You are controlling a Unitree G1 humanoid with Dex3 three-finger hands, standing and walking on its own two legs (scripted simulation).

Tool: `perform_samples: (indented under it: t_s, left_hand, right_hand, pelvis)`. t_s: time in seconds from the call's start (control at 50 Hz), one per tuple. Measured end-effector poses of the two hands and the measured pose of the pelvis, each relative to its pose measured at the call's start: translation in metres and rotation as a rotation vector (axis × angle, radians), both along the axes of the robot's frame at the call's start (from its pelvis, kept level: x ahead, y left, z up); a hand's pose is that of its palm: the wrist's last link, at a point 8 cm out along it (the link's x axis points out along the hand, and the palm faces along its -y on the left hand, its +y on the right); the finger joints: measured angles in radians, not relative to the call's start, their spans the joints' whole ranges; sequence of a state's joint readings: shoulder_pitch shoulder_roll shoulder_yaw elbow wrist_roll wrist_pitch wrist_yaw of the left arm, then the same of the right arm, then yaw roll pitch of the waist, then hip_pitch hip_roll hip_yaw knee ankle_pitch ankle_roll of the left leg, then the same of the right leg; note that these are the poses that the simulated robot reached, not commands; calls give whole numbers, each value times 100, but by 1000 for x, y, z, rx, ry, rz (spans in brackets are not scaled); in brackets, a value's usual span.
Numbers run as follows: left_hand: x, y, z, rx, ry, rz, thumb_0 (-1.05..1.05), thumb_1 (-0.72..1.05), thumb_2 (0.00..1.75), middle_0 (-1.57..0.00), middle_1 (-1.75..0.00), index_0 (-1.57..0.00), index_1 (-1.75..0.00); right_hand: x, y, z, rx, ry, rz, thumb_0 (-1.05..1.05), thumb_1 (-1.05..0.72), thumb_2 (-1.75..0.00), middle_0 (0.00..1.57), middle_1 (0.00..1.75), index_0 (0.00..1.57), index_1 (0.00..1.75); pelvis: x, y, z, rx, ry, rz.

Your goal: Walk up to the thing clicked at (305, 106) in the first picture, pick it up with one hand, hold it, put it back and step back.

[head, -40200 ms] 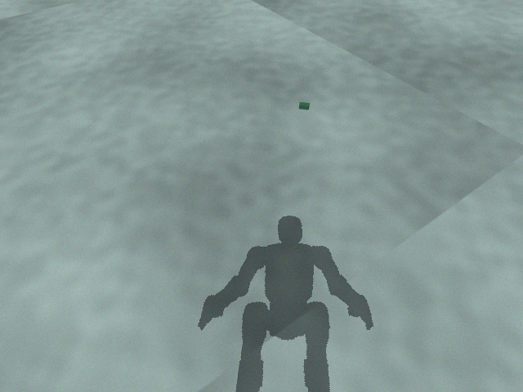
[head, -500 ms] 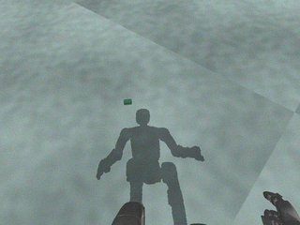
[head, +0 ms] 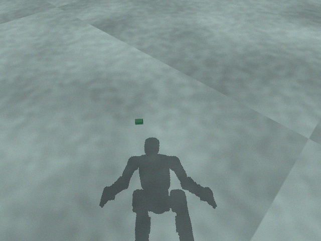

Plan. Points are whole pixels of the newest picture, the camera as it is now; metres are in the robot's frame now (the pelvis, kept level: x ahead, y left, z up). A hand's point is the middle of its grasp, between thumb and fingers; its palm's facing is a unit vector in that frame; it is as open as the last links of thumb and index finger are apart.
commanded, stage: step back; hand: left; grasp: from above
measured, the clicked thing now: (139, 121) +1.10 +0.22 -0.75
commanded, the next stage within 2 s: stand in 0.62 s
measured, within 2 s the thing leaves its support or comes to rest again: neither
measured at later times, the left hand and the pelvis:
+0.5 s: hand out of the picture +0.12 +0.28 -0.15, palm faces +0.04 -0.94 -0.34, open 7.4 cm; pelvis +0.05 +0.02 +0.01, yaw +1 degrees
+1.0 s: hand out of the picture +0.13 +0.26 -0.14, palm faces -0.03 -0.94 -0.34, open 7.4 cm; pelvis +0.04 +0.01 +0.02, yaw +1 degrees
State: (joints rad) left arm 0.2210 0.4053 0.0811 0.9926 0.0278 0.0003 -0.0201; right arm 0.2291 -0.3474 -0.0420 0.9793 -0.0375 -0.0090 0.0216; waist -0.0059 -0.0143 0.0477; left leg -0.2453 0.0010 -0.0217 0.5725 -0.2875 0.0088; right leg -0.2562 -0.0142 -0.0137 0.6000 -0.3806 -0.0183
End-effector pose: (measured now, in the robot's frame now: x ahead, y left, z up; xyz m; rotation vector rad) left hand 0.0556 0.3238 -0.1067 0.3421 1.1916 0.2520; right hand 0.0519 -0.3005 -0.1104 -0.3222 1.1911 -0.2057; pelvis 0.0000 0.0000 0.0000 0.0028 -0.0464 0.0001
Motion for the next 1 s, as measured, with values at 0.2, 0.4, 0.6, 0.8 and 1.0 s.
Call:
perform_samples:
  t_s: [0.2,0.4,0.6,0.8,1.0]
  left_hand:
    - [-1,-15,1,-20,-17,47,0,90,90,-20,-30,-20,-30]
    - [31,4,-15,-48,16,53,1,90,90,-20,-30,-20,-30]
    - [68,4,-4,-39,-21,17,0,90,90,-20,-30,-20,-30]
    - [78,-6,4,-50,-14,-14,0,90,90,-20,-30,-20,-30]
    - [68,-15,3,-57,17,-33,0,90,90,-20,-30,-20,-30]
  right_hand:
    - [43,-10,0,-27,2,53,0,-91,-90,20,30,20,30]
    - [86,26,4,-15,-29,71,0,-91,-90,20,30,20,30]
    - [129,44,11,28,-98,73,0,-90,-90,21,30,20,30]
    - [121,34,14,27,-77,46,0,-91,-90,21,30,20,30]
    - [79,20,11,17,9,-4,0,-91,-90,20,30,20,30]
  pelvis:
    - [19,1,2,-15,-2,34]
    - [40,18,0,-12,5,30]
    - [50,20,8,-15,14,21]
    - [50,19,15,-5,8,16]
    - [44,14,18,-4,5,13]
